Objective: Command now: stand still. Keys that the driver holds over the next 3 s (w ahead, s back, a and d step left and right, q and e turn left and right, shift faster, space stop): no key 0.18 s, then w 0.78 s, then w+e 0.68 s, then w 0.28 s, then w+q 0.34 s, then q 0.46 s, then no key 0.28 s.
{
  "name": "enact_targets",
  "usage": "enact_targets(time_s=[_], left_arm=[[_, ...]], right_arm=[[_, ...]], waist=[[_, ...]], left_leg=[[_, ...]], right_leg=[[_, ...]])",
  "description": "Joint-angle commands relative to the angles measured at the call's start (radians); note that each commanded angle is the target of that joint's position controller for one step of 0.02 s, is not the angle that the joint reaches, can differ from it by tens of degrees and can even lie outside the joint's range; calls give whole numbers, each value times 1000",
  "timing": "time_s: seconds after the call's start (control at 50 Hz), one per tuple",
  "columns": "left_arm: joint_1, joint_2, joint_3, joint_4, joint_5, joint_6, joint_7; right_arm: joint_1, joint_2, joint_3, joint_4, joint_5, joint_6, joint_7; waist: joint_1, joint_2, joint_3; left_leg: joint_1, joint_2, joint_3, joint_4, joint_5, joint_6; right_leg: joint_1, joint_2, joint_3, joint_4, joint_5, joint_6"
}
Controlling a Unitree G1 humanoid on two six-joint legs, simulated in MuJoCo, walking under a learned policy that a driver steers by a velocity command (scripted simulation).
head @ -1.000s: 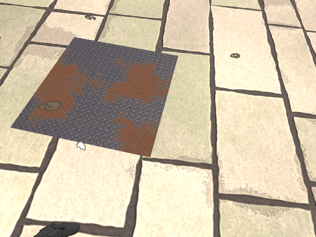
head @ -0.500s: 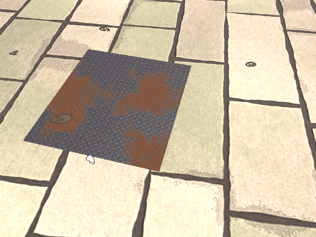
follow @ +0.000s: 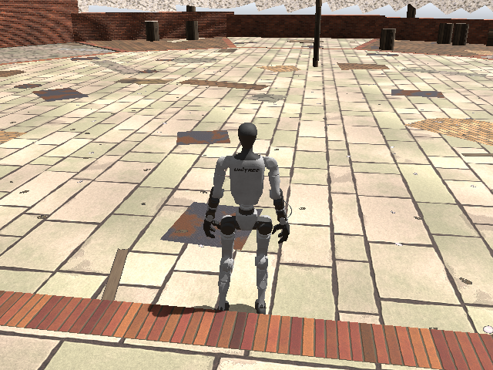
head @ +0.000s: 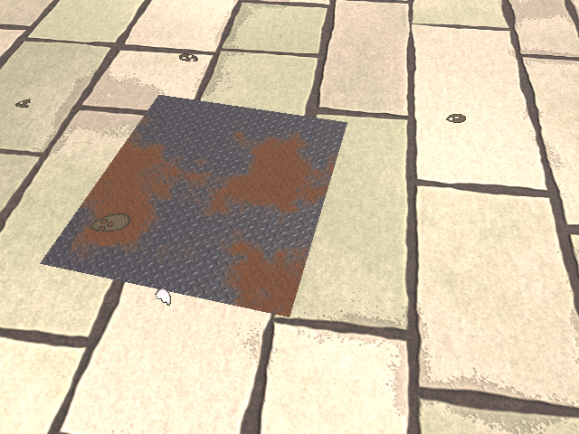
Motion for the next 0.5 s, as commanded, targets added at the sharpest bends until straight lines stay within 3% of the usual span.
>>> enact_targets(time_s=[0.02,0.18,0.22,0.24,0.28,0.32,0.34,0.38,0.42,0.44,0.46,0.48,0.5], left_arm=[[11,99,18,-21,0,-8,4],[20,93,16,13,-1,-3,7],[35,100,19,24,-4,2,13],[47,128,29,26,-11,5,16],[141,179,45,42,-17,1,17],[150,207,53,34,-10,-21,21],[128,204,54,23,-7,-32,23],[58,193,53,-3,-20,-40,23],[-24,192,55,-21,-40,-30,22],[-18,174,51,-20,-37,-25,21],[-19,142,40,-22,-33,-28,17],[-40,81,20,-38,-25,-40,7],[-43,38,13,-72,-22,-60,3]], right_arm=[[48,-84,-14,-13,0,-9,-4],[72,-74,-7,18,1,-15,-6],[84,-56,-3,27,5,-14,-9],[69,-53,-3,17,11,-16,-11],[4,-49,0,-26,21,-39,-7],[-62,-57,-1,-65,37,-75,6],[-67,-58,-2,-73,39,-89,13],[-40,-65,-7,-70,39,-111,26],[92,-49,-16,-9,29,-119,35],[182,-41,-23,36,24,-114,38],[264,-37,-28,61,25,-106,37],[362,-75,-38,67,27,-107,31],[423,-188,-52,50,18,-116,39]], waist=[[0,-9,12],[3,-8,21],[9,-37,11],[21,-73,22],[66,-174,77],[78,-198,157],[69,-183,157],[29,-139,116],[-51,-119,39],[-80,-93,7],[-115,-48,-4],[-152,123,-24],[-136,316,-25]], left_leg=[[-73,0,28,-64,192,4],[-85,2,39,-69,175,0],[-101,-33,84,-26,26,5],[-143,-60,119,43,-81,14],[-310,-58,148,210,-187,37],[-425,10,99,376,-206,68],[-465,34,82,408,-240,85],[-382,55,94,283,-219,113],[-41,-8,185,74,29,111],[103,-56,227,65,101,87],[188,-59,217,44,60,81],[277,97,-18,-83,-76,123],[319,328,-473,-272,-238,248]], right_leg=[[29,-65,63,-100,236,0],[25,-62,69,-113,205,-4],[17,-58,88,-152,-67,-22],[4,-76,132,-181,-272,-54],[5,-223,382,-310,-595,-164],[-44,-350,578,-397,-584,-253],[-30,-372,589,-401,-524,-263],[-48,-338,465,-378,-371,-215],[-208,-220,250,-304,-237,-145],[-283,-173,186,-230,-236,-124],[-355,-134,136,-127,-244,-98],[-460,-71,37,171,-168,-43],[-645,9,-29,476,-244,-7]])
Next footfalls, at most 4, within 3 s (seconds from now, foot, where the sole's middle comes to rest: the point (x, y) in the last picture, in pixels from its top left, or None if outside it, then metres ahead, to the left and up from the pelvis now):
0.48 left None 0.07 0.14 -0.77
0.96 right None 0.45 -0.08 -0.77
1.48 left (265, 346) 0.74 0.11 -0.77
1.98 right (394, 295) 0.90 -0.24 -0.77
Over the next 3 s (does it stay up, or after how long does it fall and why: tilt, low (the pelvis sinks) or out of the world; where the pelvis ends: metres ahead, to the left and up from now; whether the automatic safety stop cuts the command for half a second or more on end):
stays up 1.12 -0.20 -0.01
